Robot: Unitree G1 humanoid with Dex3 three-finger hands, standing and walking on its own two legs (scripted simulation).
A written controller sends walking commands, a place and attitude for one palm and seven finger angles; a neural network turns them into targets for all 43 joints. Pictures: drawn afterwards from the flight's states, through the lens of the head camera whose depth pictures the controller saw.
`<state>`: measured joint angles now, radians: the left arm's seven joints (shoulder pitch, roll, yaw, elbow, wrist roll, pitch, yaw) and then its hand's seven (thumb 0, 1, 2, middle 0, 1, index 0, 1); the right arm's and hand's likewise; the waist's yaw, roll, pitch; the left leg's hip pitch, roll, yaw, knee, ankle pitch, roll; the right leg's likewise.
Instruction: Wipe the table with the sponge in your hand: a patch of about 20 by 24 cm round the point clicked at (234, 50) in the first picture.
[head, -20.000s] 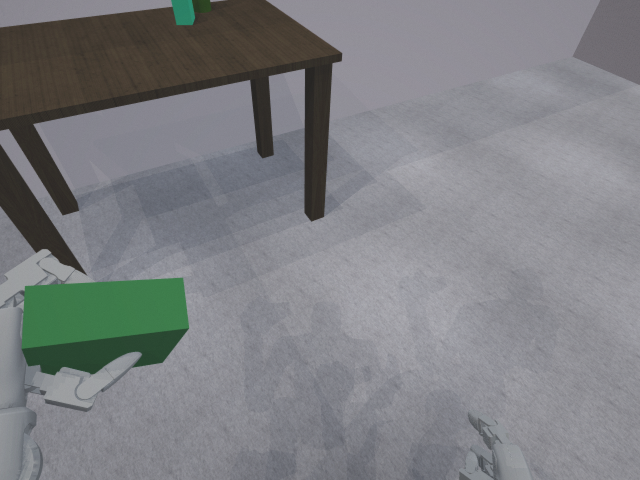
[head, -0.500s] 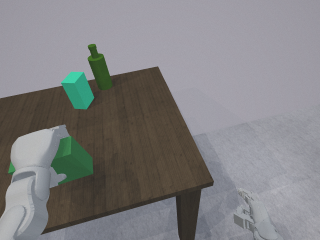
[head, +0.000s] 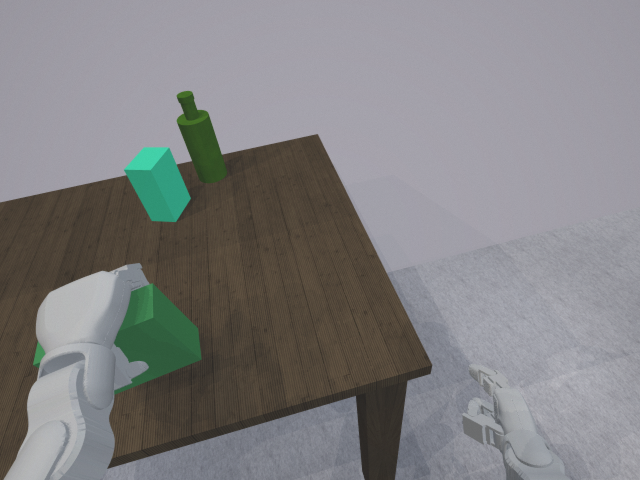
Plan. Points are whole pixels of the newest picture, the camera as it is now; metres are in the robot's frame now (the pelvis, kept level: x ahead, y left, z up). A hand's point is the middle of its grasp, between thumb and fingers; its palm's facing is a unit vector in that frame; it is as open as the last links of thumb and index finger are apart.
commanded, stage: move the sponge above the wiping area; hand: left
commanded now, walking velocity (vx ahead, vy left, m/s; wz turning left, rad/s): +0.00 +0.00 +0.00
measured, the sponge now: (135, 350) +0.23 +0.28 +0.07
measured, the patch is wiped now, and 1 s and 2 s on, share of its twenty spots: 0.00 0.00 0.05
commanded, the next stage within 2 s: lower the sponge onto the table in 0.22 s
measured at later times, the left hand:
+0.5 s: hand (137, 350) +0.22 +0.26 +0.09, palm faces -0.02 -0.13 -0.99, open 9.2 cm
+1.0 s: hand (139, 357) +0.21 +0.26 +0.08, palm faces -0.03 -0.11 -0.99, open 9.2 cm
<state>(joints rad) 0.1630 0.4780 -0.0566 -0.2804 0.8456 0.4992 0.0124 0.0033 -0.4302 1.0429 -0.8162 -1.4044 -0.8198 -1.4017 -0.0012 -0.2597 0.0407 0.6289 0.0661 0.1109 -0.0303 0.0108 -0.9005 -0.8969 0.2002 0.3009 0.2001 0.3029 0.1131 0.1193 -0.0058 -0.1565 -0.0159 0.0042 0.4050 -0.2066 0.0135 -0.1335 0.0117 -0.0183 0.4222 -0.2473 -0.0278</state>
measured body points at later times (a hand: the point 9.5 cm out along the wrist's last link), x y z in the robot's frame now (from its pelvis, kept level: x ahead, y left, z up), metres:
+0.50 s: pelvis +0.00 -0.01 +0.00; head -0.01 -0.07 +0.44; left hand +0.21 +0.26 +0.15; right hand +0.25 -0.21 -0.09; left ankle +0.01 +0.11 -0.74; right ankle -0.01 -0.10 -0.74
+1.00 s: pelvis +0.00 -0.01 +0.00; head +0.00 -0.05 +0.45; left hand +0.21 +0.26 +0.13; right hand +0.24 -0.22 -0.09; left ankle +0.01 +0.11 -0.74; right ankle -0.01 -0.10 -0.74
